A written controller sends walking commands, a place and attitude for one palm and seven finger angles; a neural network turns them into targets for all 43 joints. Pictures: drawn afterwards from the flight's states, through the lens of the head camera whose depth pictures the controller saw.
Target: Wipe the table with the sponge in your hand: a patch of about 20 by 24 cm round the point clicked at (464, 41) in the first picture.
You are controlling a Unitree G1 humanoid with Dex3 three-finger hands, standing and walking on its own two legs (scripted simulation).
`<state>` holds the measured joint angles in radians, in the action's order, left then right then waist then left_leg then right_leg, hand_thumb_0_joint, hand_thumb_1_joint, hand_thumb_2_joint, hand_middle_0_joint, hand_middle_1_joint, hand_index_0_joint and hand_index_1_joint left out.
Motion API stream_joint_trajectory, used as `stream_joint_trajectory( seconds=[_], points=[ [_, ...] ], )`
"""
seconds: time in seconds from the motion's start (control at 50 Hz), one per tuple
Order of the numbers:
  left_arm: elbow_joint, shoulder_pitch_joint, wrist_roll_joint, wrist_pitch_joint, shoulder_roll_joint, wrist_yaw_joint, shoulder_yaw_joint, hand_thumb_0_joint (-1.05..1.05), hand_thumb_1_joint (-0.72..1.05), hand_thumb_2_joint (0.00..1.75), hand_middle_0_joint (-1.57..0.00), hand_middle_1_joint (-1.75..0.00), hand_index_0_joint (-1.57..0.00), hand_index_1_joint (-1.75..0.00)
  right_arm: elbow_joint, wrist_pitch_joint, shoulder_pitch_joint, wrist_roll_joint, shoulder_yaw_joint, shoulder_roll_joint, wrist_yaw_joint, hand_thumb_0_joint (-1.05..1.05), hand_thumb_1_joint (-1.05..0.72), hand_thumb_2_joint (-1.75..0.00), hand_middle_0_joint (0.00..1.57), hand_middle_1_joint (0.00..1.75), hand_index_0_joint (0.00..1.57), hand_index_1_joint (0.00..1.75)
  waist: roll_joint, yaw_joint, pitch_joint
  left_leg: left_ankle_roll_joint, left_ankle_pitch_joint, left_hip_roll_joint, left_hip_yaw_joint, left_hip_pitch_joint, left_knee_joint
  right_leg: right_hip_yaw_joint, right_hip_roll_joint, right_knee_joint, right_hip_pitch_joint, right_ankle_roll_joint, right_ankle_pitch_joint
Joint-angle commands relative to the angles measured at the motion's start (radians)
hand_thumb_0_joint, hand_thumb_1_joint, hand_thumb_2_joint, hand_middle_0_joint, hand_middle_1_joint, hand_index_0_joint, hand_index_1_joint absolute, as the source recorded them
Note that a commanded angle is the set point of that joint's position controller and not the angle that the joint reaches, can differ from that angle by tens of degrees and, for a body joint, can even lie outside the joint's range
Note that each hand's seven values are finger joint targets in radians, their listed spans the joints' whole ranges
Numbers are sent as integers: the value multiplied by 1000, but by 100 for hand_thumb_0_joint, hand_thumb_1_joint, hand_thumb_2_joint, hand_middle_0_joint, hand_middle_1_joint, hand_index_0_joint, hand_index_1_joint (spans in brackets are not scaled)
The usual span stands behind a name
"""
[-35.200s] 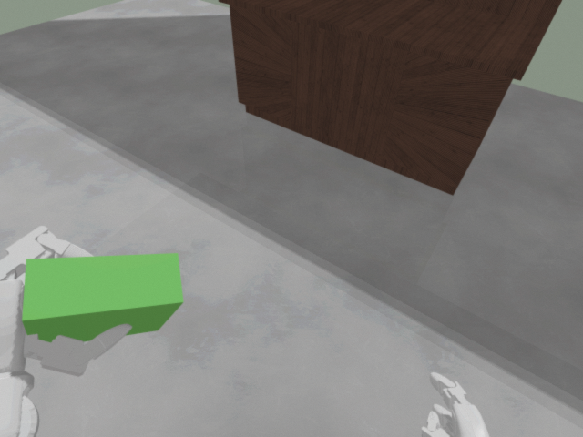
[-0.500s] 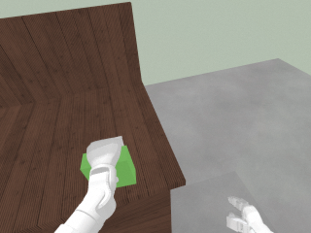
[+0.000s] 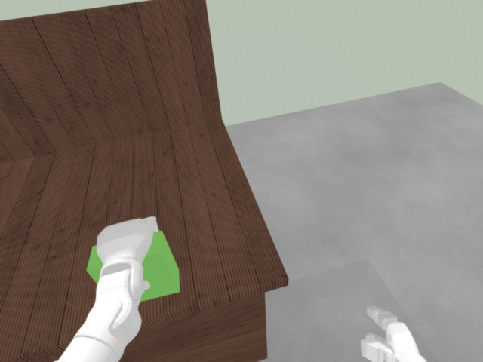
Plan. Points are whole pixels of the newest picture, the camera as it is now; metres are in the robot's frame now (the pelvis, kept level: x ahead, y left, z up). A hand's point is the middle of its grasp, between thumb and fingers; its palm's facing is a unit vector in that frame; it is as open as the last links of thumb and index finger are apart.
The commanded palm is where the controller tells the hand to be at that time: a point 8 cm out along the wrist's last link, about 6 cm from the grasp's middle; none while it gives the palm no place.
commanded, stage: wipe forward along the middle lane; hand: left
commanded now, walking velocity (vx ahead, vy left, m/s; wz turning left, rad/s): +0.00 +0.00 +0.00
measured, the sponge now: (141, 276) +0.27 +0.24 -0.02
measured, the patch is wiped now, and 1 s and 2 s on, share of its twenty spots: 1.00 1.00 1.00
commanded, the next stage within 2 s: slide back across to the first lane in 1.48 s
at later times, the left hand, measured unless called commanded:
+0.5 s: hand (138, 232) +0.34 +0.25 +0.03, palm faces -0.06 -0.03 -1.00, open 9.6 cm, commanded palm +0.31 +0.25 +0.06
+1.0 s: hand (138, 214) +0.38 +0.27 +0.03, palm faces -0.07 -0.01 -1.00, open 9.6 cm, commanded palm +0.36 +0.27 +0.06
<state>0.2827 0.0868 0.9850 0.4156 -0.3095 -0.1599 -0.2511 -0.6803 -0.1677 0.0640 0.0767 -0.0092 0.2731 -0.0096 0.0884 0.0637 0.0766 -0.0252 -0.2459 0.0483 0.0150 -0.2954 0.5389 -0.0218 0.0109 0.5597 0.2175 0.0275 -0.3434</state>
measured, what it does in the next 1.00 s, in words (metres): stands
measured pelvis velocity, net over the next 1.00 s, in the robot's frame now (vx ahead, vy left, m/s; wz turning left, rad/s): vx -0.02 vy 0.03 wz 0.00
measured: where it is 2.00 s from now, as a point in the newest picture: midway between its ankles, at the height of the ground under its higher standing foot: outside the picture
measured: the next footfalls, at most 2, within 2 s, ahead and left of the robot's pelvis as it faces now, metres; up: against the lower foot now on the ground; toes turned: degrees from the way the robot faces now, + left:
none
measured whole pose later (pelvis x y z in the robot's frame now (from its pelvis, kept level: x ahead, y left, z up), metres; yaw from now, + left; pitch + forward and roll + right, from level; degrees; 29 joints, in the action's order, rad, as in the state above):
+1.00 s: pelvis -0.02 +0.03 -0.01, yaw +0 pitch +8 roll -1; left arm 0.93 0.65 1.02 0.27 -0.35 -0.25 -0.15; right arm -0.73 -0.19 0.18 0.07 -0.02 0.25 -0.03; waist 0.06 -0.01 0.12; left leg -0.01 -0.25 0.04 0.02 -0.57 0.67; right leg -0.02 0.00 0.65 0.47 0.00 -0.33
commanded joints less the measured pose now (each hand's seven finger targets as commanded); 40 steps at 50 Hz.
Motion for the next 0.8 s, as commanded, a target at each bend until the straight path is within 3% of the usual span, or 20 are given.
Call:
stream_joint_trajectory(
  seconds=[0.0,0.08,0.12,0.18,0.2,0.26,0.28,0.32,0.38,0.42,0.48,0.52,0.56,0.62,0.68,0.78],
  points=[
    [-60,237,3,-56,-114,-8,84,0,10,130,-120,-160,-120,-160,147,67,-156,-6,-38,94,-12,0,-90,-90,20,30,20,30,-164,-11,124,78,137,-81,-39,79,-11,31,22,-103,47,21,324],
    [1,280,20,-76,-121,-26,105,0,10,130,-120,-160,-120,-160,130,67,-135,-6,-46,100,-13,0,-90,-90,20,30,20,30,-179,-16,125,71,132,-77,-36,52,-7,28,25,-93,73,24,315],
    [27,283,19,-73,-80,-36,70,0,10,130,-120,-160,-120,-160,134,69,-130,-4,-48,98,-13,0,-90,-90,20,30,20,30,-170,-17,134,72,127,-78,-40,45,4,15,22,-85,85,21,311],
    [95,347,28,-59,-126,-47,107,0,10,130,-120,-160,-120,-160,117,59,-120,-4,-48,108,-16,0,-90,-90,20,30,20,30,-169,-20,128,68,108,-75,-33,22,1,15,24,-83,103,26,272],
    [108,363,24,-57,-84,-46,66,0,10,130,-120,-160,-120,-160,124,58,-116,-1,-45,104,-18,0,-90,-90,20,30,20,30,-176,-26,130,70,95,-77,-36,16,4,3,22,-78,109,21,254],
    [207,426,27,-48,-111,-46,77,0,10,130,-120,-160,-120,-160,109,52,-105,0,-40,111,-27,0,-90,-90,20,30,20,30,-198,-35,107,70,55,-77,-36,-17,11,4,20,-86,143,18,202],
    [219,456,32,-49,-143,-46,104,0,10,130,-120,-160,-120,-160,102,48,-98,0,-43,115,-28,0,-90,-90,20,30,20,30,-182,-34,118,67,52,-75,-33,-19,6,10,21,-85,141,22,188],
    [243,454,31,-54,-106,-45,76,0,10,130,-120,-160,-120,-160,112,46,-86,0,-43,110,-28,0,-90,-90,20,30,20,30,-173,-32,143,68,61,-75,-32,-21,16,-4,22,-72,142,23,195],
    [266,455,34,-61,-129,-50,106,0,10,130,-120,-160,-120,-160,113,36,-75,-2,-49,115,-25,0,-90,-90,20,30,20,30,-161,-26,181,65,98,-72,-27,-25,23,-3,25,-59,125,28,244],
    [280,487,31,-66,-98,-54,76,0,10,130,-120,-160,-120,-160,117,34,-63,-2,-49,113,-24,0,-90,-90,20,30,20,30,-178,-41,165,68,82,-70,-29,-34,31,-10,25,-58,148,23,227],
    [303,508,35,-69,-130,-65,108,0,10,130,-120,-160,-120,-160,115,27,-55,-3,-52,115,-23,0,-90,-90,20,30,20,30,-161,-36,178,65,80,-67,-23,-43,26,-12,28,-55,153,28,209],
    [328,542,40,-72,-116,-72,89,0,10,130,-120,-160,-120,-160,111,26,-44,-3,-51,115,-25,0,-90,-90,20,30,20,30,-175,-49,159,68,62,-65,-25,-47,31,-18,28,-56,179,25,183],
    [345,569,47,-71,-104,-78,71,0,10,130,-120,-160,-120,-160,108,22,-43,-2,-50,113,-24,0,-90,-90,20,30,20,30,-145,-52,162,66,51,-64,-23,-48,30,-19,29,-54,198,27,160],
    [395,635,46,-70,-126,-85,81,0,10,130,-120,-160,-120,-160,98,20,-29,-1,-49,116,-28,0,-90,-90,20,30,20,30,-156,-63,147,67,17,-63,-19,-62,26,-24,31,-56,220,26,112],
    [435,691,50,-77,-181,-91,125,0,10,130,-120,-160,-120,-160,87,18,-16,-5,-50,117,-33,0,-90,-90,20,30,20,30,-148,-59,185,65,14,-61,-14,-71,24,-22,31,-53,214,27,104],
    [485,751,52,-94,-151,-93,96,0,10,130,-120,-160,-120,-160,87,13,6,-6,-50,112,-29,0,-90,-90,20,30,20,30,-125,-73,212,64,34,-56,-13,-71,35,-27,32,-41,226,27,127]
  ],
)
